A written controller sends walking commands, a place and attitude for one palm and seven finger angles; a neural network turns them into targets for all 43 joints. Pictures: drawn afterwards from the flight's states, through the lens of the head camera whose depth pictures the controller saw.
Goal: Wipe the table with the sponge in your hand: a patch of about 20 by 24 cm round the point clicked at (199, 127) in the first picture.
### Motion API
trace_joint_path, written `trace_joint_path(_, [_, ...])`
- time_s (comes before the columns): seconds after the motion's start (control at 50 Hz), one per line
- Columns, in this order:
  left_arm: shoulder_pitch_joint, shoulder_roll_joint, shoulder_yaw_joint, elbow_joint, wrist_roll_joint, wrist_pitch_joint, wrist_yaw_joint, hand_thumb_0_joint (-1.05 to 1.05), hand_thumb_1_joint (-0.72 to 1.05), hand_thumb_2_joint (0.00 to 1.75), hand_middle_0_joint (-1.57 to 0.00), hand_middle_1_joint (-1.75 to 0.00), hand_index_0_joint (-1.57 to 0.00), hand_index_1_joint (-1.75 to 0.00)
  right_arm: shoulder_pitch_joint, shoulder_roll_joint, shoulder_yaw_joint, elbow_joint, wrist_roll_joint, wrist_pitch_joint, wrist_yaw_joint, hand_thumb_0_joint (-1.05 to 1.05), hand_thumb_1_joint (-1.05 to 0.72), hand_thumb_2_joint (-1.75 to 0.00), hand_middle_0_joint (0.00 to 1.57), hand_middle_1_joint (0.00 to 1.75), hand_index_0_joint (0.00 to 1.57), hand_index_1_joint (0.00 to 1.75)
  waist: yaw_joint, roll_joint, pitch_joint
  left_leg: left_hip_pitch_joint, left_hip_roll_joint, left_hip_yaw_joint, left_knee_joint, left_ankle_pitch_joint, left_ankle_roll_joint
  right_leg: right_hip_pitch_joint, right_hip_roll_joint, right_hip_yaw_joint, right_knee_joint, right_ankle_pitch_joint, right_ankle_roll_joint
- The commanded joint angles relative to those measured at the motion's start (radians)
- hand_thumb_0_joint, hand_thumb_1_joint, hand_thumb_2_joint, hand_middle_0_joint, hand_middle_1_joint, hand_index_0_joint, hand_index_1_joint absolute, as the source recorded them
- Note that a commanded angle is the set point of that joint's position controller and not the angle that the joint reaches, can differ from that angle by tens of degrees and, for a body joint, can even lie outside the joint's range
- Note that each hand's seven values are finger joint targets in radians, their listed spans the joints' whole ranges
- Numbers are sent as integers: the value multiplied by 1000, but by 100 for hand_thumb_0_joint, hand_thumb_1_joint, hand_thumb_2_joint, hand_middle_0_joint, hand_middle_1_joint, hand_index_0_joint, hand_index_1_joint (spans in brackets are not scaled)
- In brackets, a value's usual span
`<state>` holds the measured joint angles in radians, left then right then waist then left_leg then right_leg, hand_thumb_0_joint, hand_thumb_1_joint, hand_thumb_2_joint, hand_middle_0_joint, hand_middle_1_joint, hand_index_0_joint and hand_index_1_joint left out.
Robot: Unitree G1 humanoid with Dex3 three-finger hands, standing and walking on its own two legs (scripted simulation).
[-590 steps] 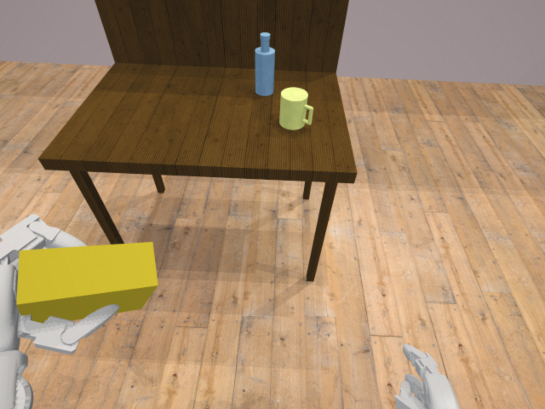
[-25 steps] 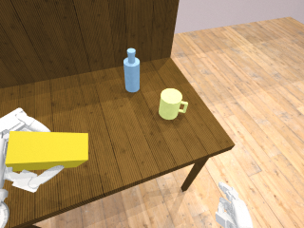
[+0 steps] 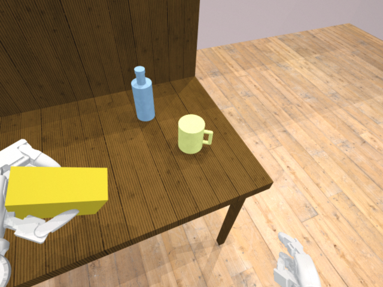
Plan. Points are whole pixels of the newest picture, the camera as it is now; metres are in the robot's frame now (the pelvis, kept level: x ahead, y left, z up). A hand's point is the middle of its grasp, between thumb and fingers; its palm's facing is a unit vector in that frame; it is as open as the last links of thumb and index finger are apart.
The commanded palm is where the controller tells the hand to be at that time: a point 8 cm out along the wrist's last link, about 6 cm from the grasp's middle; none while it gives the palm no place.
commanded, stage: come to a stop and stand still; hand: left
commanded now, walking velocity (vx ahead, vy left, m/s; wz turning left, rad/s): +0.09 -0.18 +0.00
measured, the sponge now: (74, 193) +0.23 +0.21 +0.14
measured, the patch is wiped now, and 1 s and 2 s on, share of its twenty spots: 0.00 0.00 0.00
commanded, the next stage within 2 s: none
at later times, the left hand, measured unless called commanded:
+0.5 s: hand (54, 198) +0.21 +0.23 +0.16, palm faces +0.36 -0.83 -0.43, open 9.6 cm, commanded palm +0.16 +0.26 +0.17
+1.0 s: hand out of the picture +0.19 +0.35 +0.14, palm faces +0.45 -0.80 -0.41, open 9.6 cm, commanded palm +0.12 +0.34 +0.17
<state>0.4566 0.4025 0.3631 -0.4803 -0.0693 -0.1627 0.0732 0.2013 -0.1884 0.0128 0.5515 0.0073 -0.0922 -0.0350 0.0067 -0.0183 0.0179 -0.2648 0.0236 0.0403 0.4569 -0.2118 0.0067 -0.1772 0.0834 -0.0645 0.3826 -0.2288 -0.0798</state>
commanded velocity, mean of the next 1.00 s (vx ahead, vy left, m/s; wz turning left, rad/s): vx -0.01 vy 0.02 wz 0.00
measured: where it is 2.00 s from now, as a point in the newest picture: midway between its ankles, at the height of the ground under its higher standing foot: outside the picture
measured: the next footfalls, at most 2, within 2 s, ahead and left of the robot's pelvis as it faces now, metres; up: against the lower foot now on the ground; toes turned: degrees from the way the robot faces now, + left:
none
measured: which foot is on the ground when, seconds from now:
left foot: down 0.00-1.00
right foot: down 0.00-1.00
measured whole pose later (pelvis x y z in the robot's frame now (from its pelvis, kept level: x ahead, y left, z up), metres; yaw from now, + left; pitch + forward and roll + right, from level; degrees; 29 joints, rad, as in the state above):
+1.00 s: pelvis -0.02 +0.06 -0.01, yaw +3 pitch +2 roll -1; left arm 0.37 0.51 0.41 -0.43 -0.06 -0.28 0.14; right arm 0.24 -0.23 0.02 0.64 -0.01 -0.19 0.04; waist 0.06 -0.10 0.11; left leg -0.36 -0.08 0.01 0.53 -0.21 0.08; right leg -0.28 -0.02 -0.09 0.53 -0.28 -0.01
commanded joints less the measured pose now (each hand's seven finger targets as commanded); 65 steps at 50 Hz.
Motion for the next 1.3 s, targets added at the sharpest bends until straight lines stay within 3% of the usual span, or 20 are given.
trace_joint_path(0.0, [-54, 149, 107, -196, -26, -47, 12, 0, 10, 130, -120, -160, -120, -160, -81, -139, -56, -158, 8, -47, -18, 0, -90, -90, 20, 30, 20, 30, -7, 51, -149, 80, 106, -98, -12, 109, 26, 0, -140, 124, -51, 188, 41])
trace_joint_path(0.1, [-89, 156, 109, -230, -30, -41, 19, 0, 10, 130, -120, -160, -120, -160, -89, -137, -56, -152, 11, -42, -20, 0, -90, -90, 20, 30, 20, 30, -8, 39, -159, 68, 70, -54, 80, 97, 29, 1, -178, 174, -55, 289, 53])
trace_joint_path(0.26, [-21, 166, 136, -235, -13, -63, 56, 0, 10, 130, -120, -160, -120, -160, -118, -130, -44, -134, 18, -30, -16, 0, -90, -90, 20, 30, 20, 30, 7, 35, -174, 40, 28, -49, 92, 205, 37, 137, -230, 188, -46, 667, 171])
trace_joint_path(0.38, [-2, 138, 108, -186, -8, -61, 50, 0, 10, 130, -120, -160, -120, -160, -116, -137, -48, -129, 21, -16, -18, 0, -90, -90, 20, 30, 20, 30, 6, 33, -146, 77, 41, -64, 56, 222, 40, 82, -225, 163, -48, 565, 163])
trace_joint_path(0.46, [-16, 129, 100, -151, -9, -49, 48, 0, 10, 130, -120, -160, -120, -160, -116, -136, -49, -135, 22, -13, -22, 0, -90, -90, 20, 30, 20, 30, 6, -41, -152, 96, 48, -74, 45, 184, 41, 62, -215, 174, -71, 464, 165])
trace_joint_path(0.48, [-917, 867, 266, -517, -43, -199, 85, 0, 10, 130, -120, -160, -120, -160, 119, -187, 142, -245, 86, 6, -100, 0, -90, -90, 20, 30, 20, 30, -38, 172, 21, 55, -20, -68, -43, 132, 22, -5, -131, 82, -160, 93, 140])
trace_joint_path(0.5, [-513, 369, 308, -8, -4, -120, 68, 0, 10, 130, -120, -160, -120, -160, 18, -111, -31, -140, 58, -37, -79, 0, -90, -90, 20, 30, 20, 30, -14, 15, 17, 120, 64, -83, -2, 111, 16, -122, -146, 77, -101, -36, 80])
trace_joint_path(0.52, [-408, 320, 250, 2, -2, -102, 70, 0, 10, 130, -120, -160, -120, -160, -58, -144, -23, -124, 19, -48, -38, 0, -90, -90, 20, 30, 20, 30, 2, -44, -3, 77, 41, -102, 15, 77, 19, -137, -144, 113, -89, 48, 72])
trace_joint_path(0.56, [-318, 332, 220, 28, -14, -111, 67, 0, 10, 130, -120, -160, -120, -160, -43, -184, -27, -130, 5, -60, -8, 0, -90, -90, 20, 30, 20, 30, 25, -4, -69, 68, 19, -102, 95, 54, 25, -116, -222, 205, -82, 151, 59])
trace_joint_path(0.58, [-241, 308, 206, 42, -14, -119, 61, 0, 10, 130, -120, -160, -120, -160, -49, -180, -25, -113, 8, -68, 9, 0, -90, -90, 20, 30, 20, 30, 26, 70, -128, 90, 21, -94, 98, 40, 30, -109, -224, 214, -51, 139, 45])
trace_joint_path(0.66, [-39, 202, 118, -132, -39, -173, 56, 0, 10, 130, -120, -160, -120, -160, 10, -184, -46, -132, 14, -109, 65, 0, -90, -90, 20, 30, 20, 30, 70, -12, -188, -31, 6, -93, 128, 97, 35, 49, -272, 196, 6, 315, 54])
trace_joint_path(0.68, [-3, 198, 113, -132, -43, -177, 61, 0, 10, 130, -120, -160, -120, -160, -25, -177, -38, -122, 23, -119, 74, 0, -90, -90, 20, 30, 20, 30, 64, 11, -217, 35, 13, -104, 113, 108, 39, 5, -257, 188, 33, 278, 40])
trace_joint_path(0.76, [-84, 272, 187, -194, -44, -204, 81, 0, 10, 130, -120, -160, -120, -160, -15, -201, -49, -107, 7, -139, 61, 0, -90, -90, 20, 30, 20, 30, 42, -48, -133, 27, 12, -149, 79, 79, 16, -93, -239, 146, 4, 136, 22])
trace_joint_path(0.78, [-125, 338, 229, -215, -40, -210, 90, 0, 10, 130, -120, -160, -120, -160, -47, -212, -43, -101, 9, -137, 53, 0, -90, -90, 20, 30, 20, 30, 31, -1, -154, 76, 25, -165, 58, 69, 19, -125, -222, 147, 25, 83, 21])
trace_joint_path(0.92, [-225, 296, 149, -261, -1, -224, 85, 0, 10, 130, -120, -160, -120, -160, -11, -211, -50, -61, -12, -155, 57, 0, -90, -90, 20, 30, 20, 30, 32, 247, -130, 34, 91, -271, -118, 14, -25, -94, -160, 49, 126, -68, 44])
trace_joint_path(0.98, [-138, 251, 112, -300, 5, -212, 82, 0, 10, 130, -120, -160, -120, -160, -30, -207, -53, -73, -9, -177, 78, 0, -90, -90, 20, 30, 20, 30, 35, 254, -188, 134, 104, -260, -130, 155, -39, -146, -147, 48, 214, -128, 50])
trace_joint_path(1.08, [-33, 259, 176, -264, 15, -183, 83, 0, 10, 130, -120, -160, -120, -160, -16, -210, -79, -92, -21, -154, 87, 0, -90, -90, 20, 30, 20, 30, 44, 123, -230, 234, 135, -227, -101, 555, -70, -204, -147, 36, 285, -169, 61])
trace_joint_path(1.14, [-51, 271, 211, -226, -1, -182, 71, 0, 10, 130, -120, -160, -120, -160, 4, -205, -90, -113, -30, -116, 80, 0, -90, -90, 20, 30, 20, 30, 39, 86, -199, 149, 120, -187, -48, 668, -106, -125, -157, 1, 180, -113, 56])
trace_joint_path(1.26, [-55, 252, 199, -232, -38, -184, 40, 0, 10, 130, -120, -160, -120, -160, -33, -197, -78, -145, 1, -88, 70, 0, -90, -90, 20, 30, 20, 30, 32, 68, -153, 73, 120, -240, -130, 101, -66, -110, -178, 21, 131, -113, 52])
trace_joint_path(1.28, [-43, 242, 192, -231, -32, -180, 38, 0, 10, 130, -120, -160, -120, -160, -55, -198, -76, -141, 10, -94, 71, 0, -90, -90, 20, 30, 20, 30, 32, 126, -166, 94, 125, -242, -171, 4, -56, -129, -173, 29, 166, -136, 56])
